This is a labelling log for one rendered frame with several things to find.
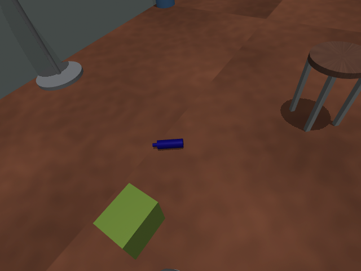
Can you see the stool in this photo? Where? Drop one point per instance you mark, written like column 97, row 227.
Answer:
column 335, row 59

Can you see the coat stand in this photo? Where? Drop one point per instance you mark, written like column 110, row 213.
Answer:
column 57, row 76

